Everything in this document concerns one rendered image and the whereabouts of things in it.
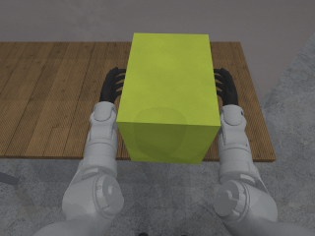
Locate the left robot hand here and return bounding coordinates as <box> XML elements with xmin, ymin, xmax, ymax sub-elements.
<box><xmin>99</xmin><ymin>67</ymin><xmax>127</xmax><ymax>104</ymax></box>

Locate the right robot forearm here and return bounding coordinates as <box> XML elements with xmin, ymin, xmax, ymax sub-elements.
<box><xmin>218</xmin><ymin>104</ymin><xmax>270</xmax><ymax>195</ymax></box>

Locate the right robot hand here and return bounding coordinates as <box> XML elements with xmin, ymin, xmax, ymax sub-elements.
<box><xmin>213</xmin><ymin>68</ymin><xmax>239</xmax><ymax>106</ymax></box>

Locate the left robot forearm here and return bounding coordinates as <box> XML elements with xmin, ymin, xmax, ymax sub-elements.
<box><xmin>62</xmin><ymin>101</ymin><xmax>118</xmax><ymax>214</ymax></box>

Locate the robot right upper arm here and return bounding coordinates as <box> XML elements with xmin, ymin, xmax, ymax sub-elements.
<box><xmin>214</xmin><ymin>179</ymin><xmax>315</xmax><ymax>236</ymax></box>

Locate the carton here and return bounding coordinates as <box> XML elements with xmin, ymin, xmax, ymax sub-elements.
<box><xmin>116</xmin><ymin>32</ymin><xmax>221</xmax><ymax>164</ymax></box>

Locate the robot left upper arm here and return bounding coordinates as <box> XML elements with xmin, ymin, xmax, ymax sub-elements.
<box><xmin>32</xmin><ymin>173</ymin><xmax>124</xmax><ymax>236</ymax></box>

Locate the table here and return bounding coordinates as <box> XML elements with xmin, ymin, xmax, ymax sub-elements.
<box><xmin>0</xmin><ymin>41</ymin><xmax>277</xmax><ymax>186</ymax></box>

